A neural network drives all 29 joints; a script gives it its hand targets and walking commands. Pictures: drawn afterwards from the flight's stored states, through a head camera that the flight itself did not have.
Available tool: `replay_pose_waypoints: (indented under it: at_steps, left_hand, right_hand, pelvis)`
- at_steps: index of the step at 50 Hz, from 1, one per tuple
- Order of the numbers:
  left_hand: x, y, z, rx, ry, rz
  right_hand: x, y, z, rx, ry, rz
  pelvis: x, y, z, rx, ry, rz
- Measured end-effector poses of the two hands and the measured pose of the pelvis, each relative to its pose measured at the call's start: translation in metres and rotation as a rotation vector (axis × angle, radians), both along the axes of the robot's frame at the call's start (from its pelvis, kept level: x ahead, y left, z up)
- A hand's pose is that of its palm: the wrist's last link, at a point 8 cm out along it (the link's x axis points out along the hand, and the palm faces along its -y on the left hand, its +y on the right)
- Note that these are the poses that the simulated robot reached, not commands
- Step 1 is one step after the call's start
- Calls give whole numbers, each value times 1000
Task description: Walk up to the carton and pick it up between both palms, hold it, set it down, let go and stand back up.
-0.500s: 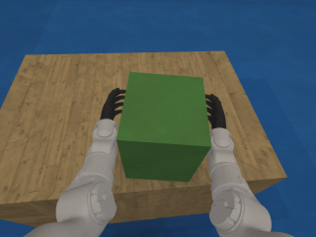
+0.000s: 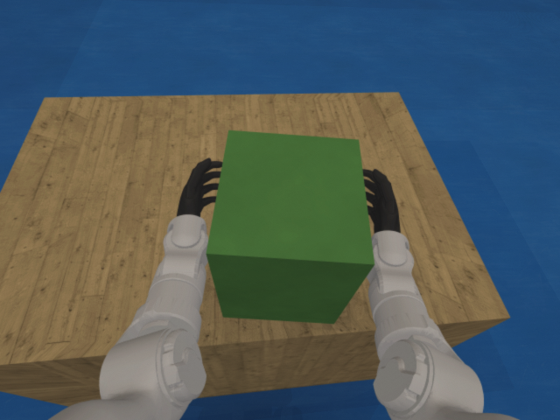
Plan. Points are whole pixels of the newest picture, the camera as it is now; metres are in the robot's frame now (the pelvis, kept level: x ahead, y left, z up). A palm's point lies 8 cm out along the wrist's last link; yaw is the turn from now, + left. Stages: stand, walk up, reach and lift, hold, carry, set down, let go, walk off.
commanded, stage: reach and lift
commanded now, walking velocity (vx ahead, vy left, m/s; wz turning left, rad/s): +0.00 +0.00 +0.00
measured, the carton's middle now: (285, 235) +0.39 -0.01 -0.01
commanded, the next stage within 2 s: none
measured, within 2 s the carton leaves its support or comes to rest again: leaves its support in 0.24 s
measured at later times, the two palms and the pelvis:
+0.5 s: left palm (186, 206) +0.39 +0.14 +0.07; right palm (387, 220) +0.37 -0.15 +0.07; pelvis -0.01 +0.00 +0.00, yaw +0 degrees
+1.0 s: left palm (172, 195) +0.37 +0.15 +0.11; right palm (392, 212) +0.36 -0.14 +0.11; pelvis -0.02 +0.00 +0.00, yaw +0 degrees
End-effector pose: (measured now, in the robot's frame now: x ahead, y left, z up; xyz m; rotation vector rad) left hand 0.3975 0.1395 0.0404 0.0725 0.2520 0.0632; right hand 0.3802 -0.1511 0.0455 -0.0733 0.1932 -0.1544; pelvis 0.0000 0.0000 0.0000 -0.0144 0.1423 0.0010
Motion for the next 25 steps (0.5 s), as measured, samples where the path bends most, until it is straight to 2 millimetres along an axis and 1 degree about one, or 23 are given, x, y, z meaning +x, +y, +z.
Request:
replay_pose_waypoints:
  at_steps: [10, 20, 25]
  left_hand:
    - [-4, -1, 1, -12, 3, 0]
    - [-7, 0, 19, -8, -25, 8]
    - [-11, 4, 25, -18, -21, 15]
  right_hand:
    - [-5, -1, 1, -2, 1, -4]
    - [-7, 1, 17, 8, -31, -1]
    - [-10, 4, 23, 13, -28, 1]
  pelvis:
    - [-4, -1, 1, 1, 11, 0]
    - [-6, 0, 2, 1, -31, -6]
    - [-8, 0, 2, 3, -62, -6]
